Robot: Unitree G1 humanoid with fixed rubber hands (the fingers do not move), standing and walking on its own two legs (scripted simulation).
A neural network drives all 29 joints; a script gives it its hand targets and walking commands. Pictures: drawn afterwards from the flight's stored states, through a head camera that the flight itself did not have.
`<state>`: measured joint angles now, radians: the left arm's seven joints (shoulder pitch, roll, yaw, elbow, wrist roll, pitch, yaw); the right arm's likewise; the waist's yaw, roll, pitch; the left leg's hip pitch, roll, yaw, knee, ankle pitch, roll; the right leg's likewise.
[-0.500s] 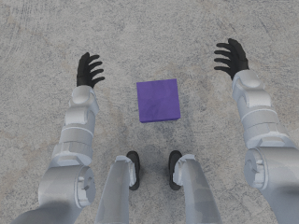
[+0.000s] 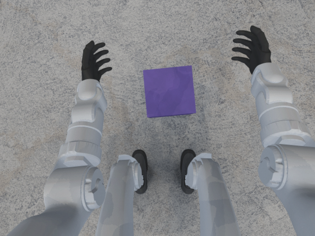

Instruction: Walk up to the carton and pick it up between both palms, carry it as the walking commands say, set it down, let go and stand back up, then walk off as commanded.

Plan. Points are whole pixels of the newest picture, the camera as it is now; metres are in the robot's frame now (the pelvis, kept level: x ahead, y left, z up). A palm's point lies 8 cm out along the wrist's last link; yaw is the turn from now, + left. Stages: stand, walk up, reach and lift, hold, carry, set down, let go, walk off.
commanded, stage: reach and lift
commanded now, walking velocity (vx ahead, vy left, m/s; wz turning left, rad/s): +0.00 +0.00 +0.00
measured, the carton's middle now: (168, 94) +0.48 -0.03 -0.51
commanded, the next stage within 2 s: none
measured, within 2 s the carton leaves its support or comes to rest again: neither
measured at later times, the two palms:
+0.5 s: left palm (112, 88) +0.47 +0.16 -0.28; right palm (231, 78) +0.48 -0.22 -0.28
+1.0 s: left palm (119, 92) +0.48 +0.16 -0.39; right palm (216, 89) +0.47 -0.21 -0.41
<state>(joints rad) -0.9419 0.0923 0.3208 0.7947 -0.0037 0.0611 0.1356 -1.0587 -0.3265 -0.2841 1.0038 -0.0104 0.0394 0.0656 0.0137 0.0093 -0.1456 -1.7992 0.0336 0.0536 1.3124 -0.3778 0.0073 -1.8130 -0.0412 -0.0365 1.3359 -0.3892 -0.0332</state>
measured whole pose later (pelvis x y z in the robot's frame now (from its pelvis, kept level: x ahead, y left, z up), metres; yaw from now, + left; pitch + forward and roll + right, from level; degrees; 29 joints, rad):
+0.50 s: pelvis -0.03 +0.00 -0.14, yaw +1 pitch +46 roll +3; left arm -1.09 0.18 0.21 0.89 -0.16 0.05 0.18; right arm -1.20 -0.38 -0.11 1.05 0.15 0.05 -0.04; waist 0.01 0.02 0.02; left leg -2.15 0.04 0.04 1.85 -0.51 0.00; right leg -2.17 -0.05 -0.03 1.88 -0.52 -0.06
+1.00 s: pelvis -0.04 +0.00 -0.22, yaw +1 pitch +40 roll +3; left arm -1.35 0.29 0.09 1.20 -0.31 -0.03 0.16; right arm -1.36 -0.41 0.04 1.20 0.25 -0.02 -0.08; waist 0.01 0.06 0.27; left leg -2.29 0.05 0.04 2.12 -0.52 0.00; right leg -2.31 -0.06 -0.02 2.15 -0.54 -0.07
